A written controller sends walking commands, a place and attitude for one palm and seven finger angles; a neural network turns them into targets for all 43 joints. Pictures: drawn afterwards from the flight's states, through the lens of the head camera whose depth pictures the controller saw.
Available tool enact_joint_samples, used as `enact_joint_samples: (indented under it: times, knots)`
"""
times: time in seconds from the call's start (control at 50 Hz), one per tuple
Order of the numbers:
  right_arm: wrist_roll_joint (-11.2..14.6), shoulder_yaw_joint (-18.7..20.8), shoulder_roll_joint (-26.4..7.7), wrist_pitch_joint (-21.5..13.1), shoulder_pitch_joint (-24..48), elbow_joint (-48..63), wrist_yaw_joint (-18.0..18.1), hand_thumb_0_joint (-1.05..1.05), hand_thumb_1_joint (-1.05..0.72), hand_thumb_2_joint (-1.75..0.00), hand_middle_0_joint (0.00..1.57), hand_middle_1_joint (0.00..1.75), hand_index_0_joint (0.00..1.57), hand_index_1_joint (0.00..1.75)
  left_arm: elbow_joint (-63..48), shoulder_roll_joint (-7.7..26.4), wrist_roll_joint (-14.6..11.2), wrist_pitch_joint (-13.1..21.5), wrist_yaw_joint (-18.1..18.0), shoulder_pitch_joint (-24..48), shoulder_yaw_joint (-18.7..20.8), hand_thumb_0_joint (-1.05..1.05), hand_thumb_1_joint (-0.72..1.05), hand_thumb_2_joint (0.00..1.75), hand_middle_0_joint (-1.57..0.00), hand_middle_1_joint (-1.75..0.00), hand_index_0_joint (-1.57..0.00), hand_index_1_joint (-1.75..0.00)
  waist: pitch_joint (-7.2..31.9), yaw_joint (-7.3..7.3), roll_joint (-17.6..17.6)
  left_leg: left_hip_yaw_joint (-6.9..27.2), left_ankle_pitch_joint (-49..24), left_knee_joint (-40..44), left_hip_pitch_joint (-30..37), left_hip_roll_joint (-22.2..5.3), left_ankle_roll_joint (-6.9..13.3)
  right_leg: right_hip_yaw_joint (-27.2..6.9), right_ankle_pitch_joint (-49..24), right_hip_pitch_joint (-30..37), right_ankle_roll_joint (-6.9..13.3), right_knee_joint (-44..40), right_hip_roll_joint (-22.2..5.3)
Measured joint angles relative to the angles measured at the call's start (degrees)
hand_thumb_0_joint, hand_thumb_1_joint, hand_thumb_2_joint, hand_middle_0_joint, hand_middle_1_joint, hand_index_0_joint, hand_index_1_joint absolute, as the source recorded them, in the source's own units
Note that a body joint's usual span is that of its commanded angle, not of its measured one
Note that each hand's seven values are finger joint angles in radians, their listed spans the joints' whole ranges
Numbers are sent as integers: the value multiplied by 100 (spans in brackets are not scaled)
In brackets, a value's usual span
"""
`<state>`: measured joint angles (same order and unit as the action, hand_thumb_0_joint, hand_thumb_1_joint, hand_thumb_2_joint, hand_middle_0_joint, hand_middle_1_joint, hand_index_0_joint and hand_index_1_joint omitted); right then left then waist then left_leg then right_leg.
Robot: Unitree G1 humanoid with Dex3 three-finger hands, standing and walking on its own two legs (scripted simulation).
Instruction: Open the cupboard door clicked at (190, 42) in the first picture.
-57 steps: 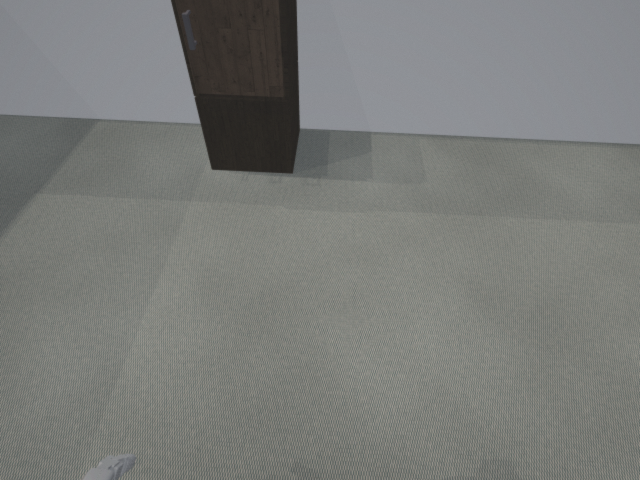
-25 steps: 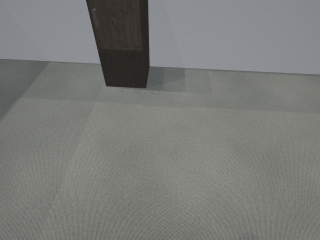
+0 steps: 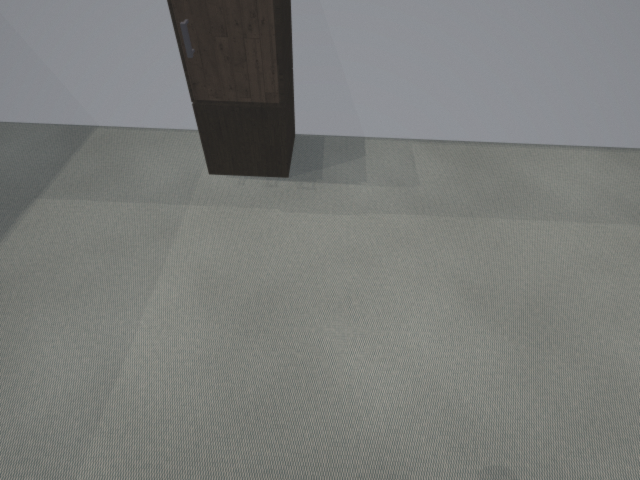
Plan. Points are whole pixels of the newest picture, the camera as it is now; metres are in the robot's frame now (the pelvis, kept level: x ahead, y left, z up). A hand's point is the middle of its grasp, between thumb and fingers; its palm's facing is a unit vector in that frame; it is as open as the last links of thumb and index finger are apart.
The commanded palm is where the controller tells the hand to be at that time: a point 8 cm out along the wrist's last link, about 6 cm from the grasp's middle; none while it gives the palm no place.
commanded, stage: look at it before walking up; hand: left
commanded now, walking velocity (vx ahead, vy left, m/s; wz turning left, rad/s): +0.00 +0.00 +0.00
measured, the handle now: (188, 38) +1.58 +0.58 -0.09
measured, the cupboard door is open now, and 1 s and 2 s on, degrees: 0 0 0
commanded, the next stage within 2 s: walk to a spot facing it in 0.80 s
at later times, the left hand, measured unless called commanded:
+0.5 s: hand out of the picture +0.08 +0.25 -0.16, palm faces -0.04 -0.94 -0.33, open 7.4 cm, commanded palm none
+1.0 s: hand out of the picture +0.08 +0.24 -0.16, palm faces -0.03 -0.94 -0.33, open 7.4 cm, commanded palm none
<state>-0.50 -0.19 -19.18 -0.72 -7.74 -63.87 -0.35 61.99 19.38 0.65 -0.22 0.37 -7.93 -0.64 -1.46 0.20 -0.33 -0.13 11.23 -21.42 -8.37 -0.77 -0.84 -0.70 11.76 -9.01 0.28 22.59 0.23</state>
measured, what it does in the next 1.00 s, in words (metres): stands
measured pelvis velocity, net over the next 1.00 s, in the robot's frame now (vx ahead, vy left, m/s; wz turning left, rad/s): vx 0.01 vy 0.00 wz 0.01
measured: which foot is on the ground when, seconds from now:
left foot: down 0.00-1.00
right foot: down 0.00-1.00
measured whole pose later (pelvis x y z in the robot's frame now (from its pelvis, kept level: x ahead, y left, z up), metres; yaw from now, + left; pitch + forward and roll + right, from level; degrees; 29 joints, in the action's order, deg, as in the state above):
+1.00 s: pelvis +0.01 +0.00 +0.00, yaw +0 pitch -1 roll +0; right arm -0.7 -0.3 -18.7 -0.1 -7.5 -63.8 -0.3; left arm 62.0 18.9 0.7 -0.5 -0.2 -8.2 -0.6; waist -1.3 0.4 -0.3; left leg 0.2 12.0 -21.6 -8.2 -0.7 -0.8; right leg -0.3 12.4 -8.3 0.0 22.0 0.1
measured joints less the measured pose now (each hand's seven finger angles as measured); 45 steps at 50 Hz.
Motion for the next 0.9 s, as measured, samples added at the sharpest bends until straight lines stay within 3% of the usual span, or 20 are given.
enact_joint_samples:
  times: [0.9]
  knots:
    - [17,-5,-18,-5,135,1,1,1,-90,-90,20,30,21,30,12,36,7,30,-9,47,-3,1,90,90,-20,-30,-20,-30,-62,-14,-8,-26,-9,160,131,-1,8,-25,-26,129,-15,-174,-1]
